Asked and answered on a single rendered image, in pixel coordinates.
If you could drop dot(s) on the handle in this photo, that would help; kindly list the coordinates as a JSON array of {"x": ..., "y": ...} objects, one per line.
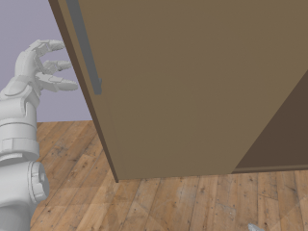
[{"x": 82, "y": 36}]

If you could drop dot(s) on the left robot upper arm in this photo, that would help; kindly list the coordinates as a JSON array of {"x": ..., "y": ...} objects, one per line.
[{"x": 22, "y": 187}]

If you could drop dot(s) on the wardrobe door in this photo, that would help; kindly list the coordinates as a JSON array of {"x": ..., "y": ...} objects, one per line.
[
  {"x": 284, "y": 141},
  {"x": 189, "y": 85}
]

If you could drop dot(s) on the robot left hand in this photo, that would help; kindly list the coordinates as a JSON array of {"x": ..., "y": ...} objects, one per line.
[{"x": 29, "y": 64}]

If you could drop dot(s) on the left robot forearm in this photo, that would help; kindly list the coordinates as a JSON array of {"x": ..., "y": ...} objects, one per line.
[{"x": 18, "y": 121}]

